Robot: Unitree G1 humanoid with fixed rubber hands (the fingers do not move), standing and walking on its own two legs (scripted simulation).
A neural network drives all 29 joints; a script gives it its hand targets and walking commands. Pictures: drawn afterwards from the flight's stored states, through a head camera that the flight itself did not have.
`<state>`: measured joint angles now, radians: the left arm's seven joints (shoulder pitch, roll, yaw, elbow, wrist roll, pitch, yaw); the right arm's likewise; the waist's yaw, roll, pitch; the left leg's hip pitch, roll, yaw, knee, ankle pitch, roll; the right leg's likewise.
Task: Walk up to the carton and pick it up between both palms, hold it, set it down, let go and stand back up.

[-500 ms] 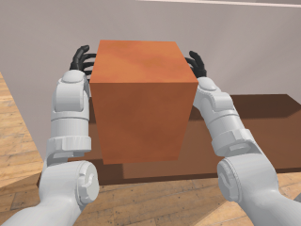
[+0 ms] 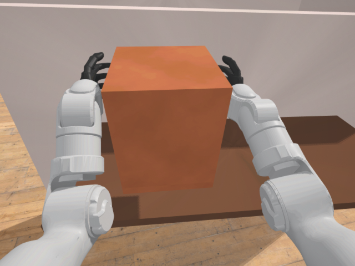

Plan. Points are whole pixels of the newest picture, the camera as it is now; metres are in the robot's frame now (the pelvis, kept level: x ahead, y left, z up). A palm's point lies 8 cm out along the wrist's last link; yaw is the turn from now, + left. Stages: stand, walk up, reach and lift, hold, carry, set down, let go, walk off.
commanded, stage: reach and lift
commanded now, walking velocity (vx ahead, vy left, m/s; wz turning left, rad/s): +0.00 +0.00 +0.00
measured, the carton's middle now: (165, 117) +0.37 +0.00 +0.22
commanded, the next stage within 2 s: hold in 0.30 s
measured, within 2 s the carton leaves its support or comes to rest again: neither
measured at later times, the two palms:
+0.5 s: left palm (87, 75) +0.37 +0.15 +0.32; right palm (236, 76) +0.37 -0.14 +0.32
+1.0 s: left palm (85, 71) +0.37 +0.15 +0.33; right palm (236, 71) +0.37 -0.14 +0.33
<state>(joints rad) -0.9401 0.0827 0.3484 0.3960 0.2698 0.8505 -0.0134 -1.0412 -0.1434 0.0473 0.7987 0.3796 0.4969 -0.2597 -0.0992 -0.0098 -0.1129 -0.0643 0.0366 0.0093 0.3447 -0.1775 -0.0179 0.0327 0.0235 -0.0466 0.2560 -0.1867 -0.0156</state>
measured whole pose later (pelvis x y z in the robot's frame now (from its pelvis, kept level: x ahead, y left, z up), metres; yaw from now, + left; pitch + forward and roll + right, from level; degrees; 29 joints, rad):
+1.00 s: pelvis +0.00 +0.00 +0.00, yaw +0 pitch -4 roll -1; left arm -1.09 0.13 0.35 0.57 0.24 0.87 0.00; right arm -1.22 -0.19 0.05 0.95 0.43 0.58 -0.27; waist -0.08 0.00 -0.18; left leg -0.12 0.04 -0.01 0.36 -0.17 -0.02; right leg -0.02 0.04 -0.03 0.26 -0.18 -0.02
